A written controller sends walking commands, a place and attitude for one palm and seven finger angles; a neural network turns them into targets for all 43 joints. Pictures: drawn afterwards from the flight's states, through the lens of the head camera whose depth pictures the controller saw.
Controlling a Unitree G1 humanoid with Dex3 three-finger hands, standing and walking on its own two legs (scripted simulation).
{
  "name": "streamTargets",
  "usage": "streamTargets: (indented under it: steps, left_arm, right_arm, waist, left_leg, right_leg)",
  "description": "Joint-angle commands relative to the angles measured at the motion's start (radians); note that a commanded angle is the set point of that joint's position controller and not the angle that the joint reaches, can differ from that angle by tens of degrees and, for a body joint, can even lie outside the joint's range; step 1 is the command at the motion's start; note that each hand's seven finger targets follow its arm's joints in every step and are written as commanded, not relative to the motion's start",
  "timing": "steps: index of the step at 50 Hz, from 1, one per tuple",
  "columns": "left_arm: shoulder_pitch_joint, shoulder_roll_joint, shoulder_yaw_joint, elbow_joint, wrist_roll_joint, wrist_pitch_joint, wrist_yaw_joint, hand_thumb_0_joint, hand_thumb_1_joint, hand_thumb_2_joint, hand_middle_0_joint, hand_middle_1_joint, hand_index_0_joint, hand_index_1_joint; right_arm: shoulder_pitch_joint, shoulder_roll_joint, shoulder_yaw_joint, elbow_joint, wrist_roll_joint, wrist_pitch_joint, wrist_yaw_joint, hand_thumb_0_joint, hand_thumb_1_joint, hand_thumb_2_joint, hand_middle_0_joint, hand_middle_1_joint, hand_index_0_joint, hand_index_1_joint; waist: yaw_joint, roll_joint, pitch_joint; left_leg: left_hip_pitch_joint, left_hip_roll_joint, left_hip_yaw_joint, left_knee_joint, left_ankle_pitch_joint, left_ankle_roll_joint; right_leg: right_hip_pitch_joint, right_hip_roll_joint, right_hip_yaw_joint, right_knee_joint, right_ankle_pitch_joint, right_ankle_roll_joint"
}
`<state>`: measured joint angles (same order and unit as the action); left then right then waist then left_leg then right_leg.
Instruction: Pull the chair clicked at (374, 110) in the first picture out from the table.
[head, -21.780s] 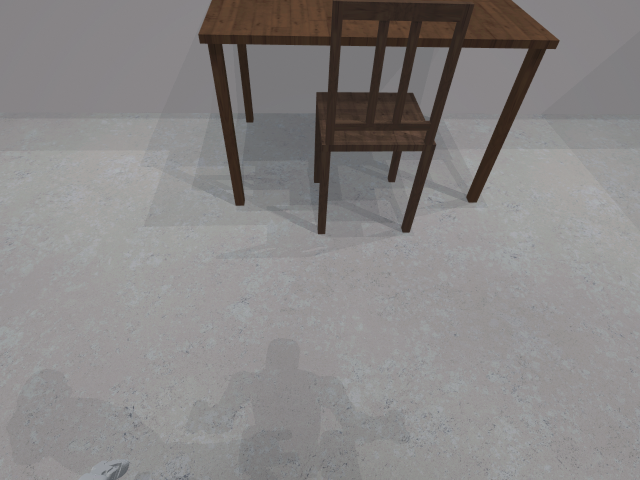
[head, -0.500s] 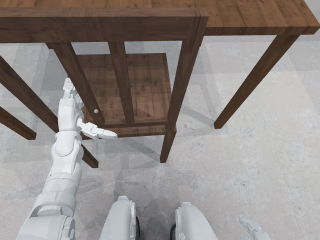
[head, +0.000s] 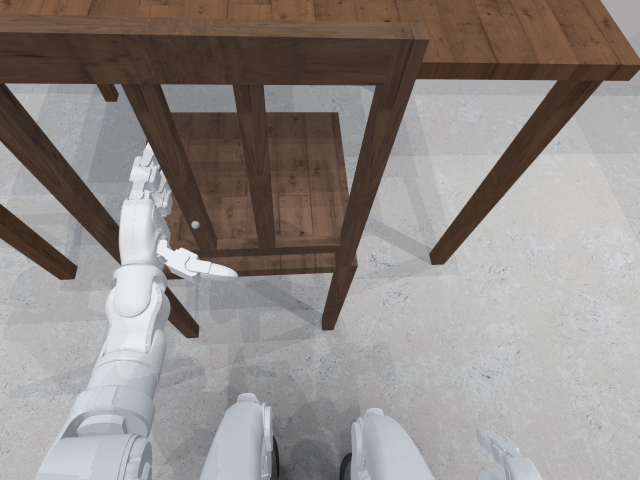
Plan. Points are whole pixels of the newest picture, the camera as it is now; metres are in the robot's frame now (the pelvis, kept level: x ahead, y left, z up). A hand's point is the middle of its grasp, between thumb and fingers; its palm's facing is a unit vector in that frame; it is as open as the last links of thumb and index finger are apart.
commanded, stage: hook a spindle and tug to test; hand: left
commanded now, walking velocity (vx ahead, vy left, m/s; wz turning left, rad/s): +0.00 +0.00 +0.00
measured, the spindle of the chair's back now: (183, 185) +0.45 +0.17 +0.05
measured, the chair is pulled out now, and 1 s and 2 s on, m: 0.00 0.00 0.07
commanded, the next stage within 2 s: step backward, pulling the chair out in 1.38 s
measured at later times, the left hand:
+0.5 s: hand (198, 224) +0.42 +0.16 +0.02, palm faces +0.07 -1.00 -0.03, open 10.5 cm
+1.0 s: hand (205, 223) +0.42 +0.15 +0.02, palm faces +0.08 -1.00 -0.01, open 5.6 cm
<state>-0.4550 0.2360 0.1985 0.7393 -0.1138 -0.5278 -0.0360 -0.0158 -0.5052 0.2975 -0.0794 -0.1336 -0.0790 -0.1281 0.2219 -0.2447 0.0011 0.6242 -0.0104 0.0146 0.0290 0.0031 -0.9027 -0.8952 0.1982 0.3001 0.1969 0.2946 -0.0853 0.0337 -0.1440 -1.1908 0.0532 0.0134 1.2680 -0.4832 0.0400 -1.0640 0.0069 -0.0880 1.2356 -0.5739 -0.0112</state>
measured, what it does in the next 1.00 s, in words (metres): stands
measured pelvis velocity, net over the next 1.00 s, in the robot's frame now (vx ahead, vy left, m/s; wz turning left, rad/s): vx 0.01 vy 0.00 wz -0.01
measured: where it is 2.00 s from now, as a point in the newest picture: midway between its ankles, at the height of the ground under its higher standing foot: outside the picture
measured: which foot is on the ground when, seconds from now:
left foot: down 0.00-1.00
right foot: down 0.00-1.00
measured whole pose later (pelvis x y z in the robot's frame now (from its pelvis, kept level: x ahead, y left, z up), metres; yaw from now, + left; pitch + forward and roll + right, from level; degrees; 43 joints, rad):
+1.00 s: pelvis +0.01 +0.00 +0.01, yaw -1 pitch +24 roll -3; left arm -0.37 0.21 0.18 0.64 -0.13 -0.48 0.00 0.01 0.68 0.78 -0.42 -1.44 -0.42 -1.44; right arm 0.24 -0.23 0.00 0.59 -0.01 0.04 0.05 0.00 -0.90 -0.90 0.20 0.30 0.20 0.29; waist -0.09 0.03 -0.15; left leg -1.15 0.06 0.03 1.24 -0.50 0.04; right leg -1.04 0.02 -0.06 1.21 -0.58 -0.01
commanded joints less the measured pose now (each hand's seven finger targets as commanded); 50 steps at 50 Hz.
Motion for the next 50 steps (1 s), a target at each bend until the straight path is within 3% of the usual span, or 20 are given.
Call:
streamTargets:
  steps: [1,3,4,9,11,14,16,19,22,23,26,28,32,34,37,39,42,45,46,50]
  left_arm:
    - [-0.303,0.126,0.013,-0.214,0.001,-0.068,-0.003,0.0,-0.5,0.3,-0.183,-0.464,-0.183,-0.464]
    - [-0.323,0.114,0.004,-0.199,-0.001,-0.056,-0.003,0.0,-0.5,0.3,-0.218,-0.573,-0.218,-0.573]
    - [-0.309,0.138,0.027,-0.194,-0.001,-0.053,0.0,0.0,-0.5,0.3,-0.236,-0.628,-0.236,-0.628]
    - [-0.314,0.125,0.024,-0.22,-0.004,-0.056,0.012,0.0,-0.5,0.3,-0.324,-0.902,-0.324,-0.902]
    - [-0.297,0.15,0.045,-0.209,-0.004,-0.061,0.016,0.0,-0.388,0.348,-0.359,-1.012,-0.359,-1.012]
    - [-0.318,0.117,0.012,-0.216,0.004,-0.067,0.016,0.0,-0.22,0.42,-0.412,-1.176,-0.412,-1.176]
    - [-0.31,0.14,0.031,-0.215,0.006,-0.068,0.017,0.0,-0.108,0.468,-0.447,-1.286,-0.447,-1.286]
    - [-0.283,0.132,0.033,-0.211,-0.003,-0.064,0.012,0.0,0.06,0.54,-0.5,-1.45,-0.5,-1.45]
    - [-0.275,0.148,0.046,-0.221,-0.006,-0.062,0.005,0.0,0.228,0.612,-0.5,-1.45,-0.5,-1.45]
    - [-0.281,0.126,0.025,-0.216,-0.007,-0.059,0.002,0.0,0.284,0.636,-0.5,-1.45,-0.5,-1.45]
    - [-0.315,0.133,0.027,-0.207,-0.007,-0.062,0.001,0.0,0.452,0.708,-0.5,-1.45,-0.5,-1.45]
    - [-0.315,0.141,0.037,-0.187,-0.004,-0.063,0.002,0.0,0.564,0.756,-0.5,-1.45,-0.5,-1.45]
    - [-0.28,0.14,0.038,-0.21,0.0,-0.061,0.001,0.0,0.788,0.852,-0.5,-1.45,-0.5,-1.45]
    - [-0.288,0.124,0.026,-0.221,-0.008,-0.055,0.002,0.0,0.9,0.9,-0.5,-1.45,-0.5,-1.45]
    - [-0.254,0.13,0.031,-0.221,-0.007,-0.048,0.003,0.0,0.9,0.9,-0.5,-1.45,-0.5,-1.45]
    - [-0.231,0.088,-0.004,-0.253,-0.009,-0.045,0.004,0.0,0.9,0.9,-0.5,-1.45,-0.5,-1.45]
    - [-0.168,0.121,0.031,-0.273,-0.015,-0.043,0.016,0.0,0.9,0.9,-0.5,-1.45,-0.5,-1.45]
    - [-0.134,0.09,-0.01,-0.312,-0.001,-0.049,0.02,0.0,0.9,0.9,-0.5,-1.45,-0.5,-1.45]
    - [-0.104,0.113,0.011,-0.33,-0.001,-0.052,0.023,0.0,0.9,0.9,-0.5,-1.45,-0.5,-1.45]
    - [-0.05,0.081,-0.021,-0.353,-0.002,-0.052,0.021,0.0,0.9,0.9,-0.5,-1.45,-0.5,-1.45]
  right_arm:
    - [0.089,-0.161,-0.057,-0.094,-0.002,-0.025,-0.011,0.0,-0.9,-0.9,0.2,0.3,0.2,0.3]
    - [0.087,-0.159,-0.057,-0.088,-0.001,-0.021,-0.011,0.0,-0.9,-0.9,0.2,0.3,0.2,0.3]
    - [0.091,-0.163,-0.057,-0.09,0.0,-0.02,-0.012,0.0,-0.9,-0.9,0.2,0.3,0.2,0.3]
    - [0.089,-0.156,-0.056,-0.094,-0.001,-0.019,-0.012,0.0,-0.9,-0.9,0.2,0.3,0.2,0.3]
    - [0.09,-0.158,-0.055,-0.094,-0.001,-0.018,-0.012,0.0,-0.9,-0.9,0.2,0.3,0.2,0.3]
    - [0.089,-0.153,-0.054,-0.092,-0.003,-0.018,-0.009,0.0,-0.9,-0.9,0.2,0.3,0.2,0.3]
    - [0.094,-0.157,-0.055,-0.091,-0.004,-0.017,-0.009,0.0,-0.9,-0.9,0.2,0.3,0.2,0.3]
    - [0.094,-0.156,-0.057,-0.092,-0.004,-0.016,-0.009,0.0,-0.9,-0.9,0.2,0.3,0.2,0.3]
    - [0.092,-0.155,-0.056,-0.094,-0.002,-0.015,-0.009,0.0,-0.9,-0.9,0.2,0.3,0.2,0.3]
    - [0.091,-0.153,-0.055,-0.094,-0.001,-0.015,-0.008,0.0,-0.9,-0.9,0.2,0.3,0.2,0.3]
    - [0.094,-0.156,-0.056,-0.087,-0.001,-0.016,-0.013,0.0,-0.9,-0.9,0.2,0.3,0.2,0.3]
    - [0.095,-0.157,-0.055,-0.083,-0.002,-0.017,-0.012,0.0,-0.9,-0.9,0.2,0.3,0.2,0.3]
    - [0.098,-0.157,-0.057,-0.095,-0.004,-0.016,-0.008,0.0,-0.9,-0.9,0.2,0.3,0.2,0.3]
    - [0.097,-0.156,-0.059,-0.094,-0.004,-0.014,-0.006,0.0,-0.9,-0.9,0.2,0.3,0.2,0.3]
    - [0.097,-0.157,-0.058,-0.1,-0.001,-0.012,-0.006,0.0,-0.9,-0.9,0.2,0.3,0.2,0.3]
    - [0.094,-0.15,-0.061,-0.105,-0.001,-0.011,-0.002,0.0,-0.9,-0.9,0.2,0.3,0.2,0.3]
    - [0.092,-0.153,-0.061,-0.113,0.0,-0.008,-0.001,0.0,-0.9,-0.9,0.2,0.3,0.2,0.3]
    - [0.087,-0.145,-0.06,-0.121,-0.002,-0.006,0.006,0.0,-0.9,-0.9,0.2,0.3,0.2,0.3]
    - [0.087,-0.147,-0.061,-0.128,-0.001,-0.007,0.007,0.0,-0.9,-0.9,0.2,0.3,0.2,0.3]
    - [0.079,-0.141,-0.06,-0.135,0.0,-0.003,0.012,0.0,-0.9,-0.9,0.2,0.3,0.2,0.3]
  waist:
    - [-0.026,0.065,-0.469]
    - [-0.036,0.052,-0.446]
    - [-0.024,0.045,-0.442]
    - [-0.025,0.047,-0.457]
    - [-0.025,0.026,-0.444]
    - [-0.028,0.058,-0.44]
    - [-0.025,0.069,-0.45]
    - [-0.024,0.024,-0.453]
    - [-0.017,0.054,-0.466]
    - [-0.025,0.044,-0.453]
    - [-0.038,0.037,-0.428]
    - [-0.03,0.051,-0.425]
    - [-0.016,0.085,-0.48]
    - [-0.023,0.069,-0.478]
    - [-0.018,0.045,-0.473]
    - [-0.017,0.064,-0.482]
    - [-0.003,0.027,-0.483]
    - [0.001,0.048,-0.47]
    - [0.013,0.052,-0.48]
    - [0.01,0.048,-0.454]
  left_leg:
    - [0.489,-0.023,-0.081,-0.147,0.277,-0.024]
    - [0.473,-0.023,-0.08,-0.147,0.248,-0.022]
    - [0.462,-0.024,-0.08,-0.151,0.245,-0.023]
    - [0.471,-0.025,-0.075,-0.149,0.258,-0.022]
    - [0.452,-0.025,-0.074,-0.148,0.26,-0.02]
    - [0.459,-0.026,-0.072,-0.149,0.252,-0.022]
    - [0.467,-0.025,-0.074,-0.146,0.264,-0.023]
    - [0.444,-0.026,-0.065,-0.144,0.267,-0.019]
    - [0.444,-0.028,-0.061,-0.142,0.277,-0.02]
    - [0.447,-0.027,-0.064,-0.143,0.273,-0.02]
    - [0.441,-0.025,-0.069,-0.14,0.259,-0.018]
    - [0.439,-0.026,-0.071,-0.143,0.24,-0.021]
    - [0.489,-0.024,-0.072,-0.144,0.307,-0.026]
    - [0.49,-0.022,-0.072,-0.143,0.307,-0.025]
    - [0.471,-0.024,-0.068,-0.146,0.313,-0.022]
    - [0.502,-0.023,-0.065,-0.146,0.34,-0.023]
    - [0.491,-0.022,-0.066,-0.153,0.355,-0.023]
    - [0.496,-0.023,-0.058,-0.155,0.363,-0.023]
    - [0.505,-0.022,-0.06,-0.155,0.388,-0.024]
    - [0.499,-0.021,-0.053,-0.158,0.383,-0.024]
  right_leg:
    - [0.068,0.027,0.031,-0.166,0.262,-0.019]
    - [0.058,0.026,0.031,-0.176,0.241,-0.015]
    - [0.071,0.027,0.033,-0.175,0.24,-0.017]
    - [0.079,0.027,0.034,-0.178,0.253,-0.016]
    - [0.088,0.03,0.036,-0.175,0.262,-0.015]
    - [0.072,0.028,0.035,-0.174,0.25,-0.016]
    - [0.07,0.029,0.036,-0.17,0.257,-0.018]
    - [0.105,0.029,0.041,-0.177,0.279,-0.014]
    - [0.113,0.028,0.044,-0.171,0.292,-0.015]
    - [0.104,0.029,0.041,-0.175,0.288,-0.014]
    - [0.078,0.031,0.04,-0.175,0.268,-0.014]
    - [0.072,0.029,0.038,-0.176,0.244,-0.016]
    - [0.079,0.029,0.034,-0.163,0.291,-0.019]
    - [0.082,0.03,0.033,-0.169,0.294,-0.016]
    - [0.106,0.03,0.035,-0.168,0.312,-0.015]
    - [0.103,0.029,0.031,-0.17,0.329,-0.016]
    - [0.132,0.03,0.032,-0.168,0.352,-0.014]
    - [0.141,0.03,0.034,-0.169,0.365,-0.015]
    - [0.148,0.031,0.034,-0.162,0.38,-0.019]
    - [0.156,0.031,0.036,-0.17,0.389,-0.017]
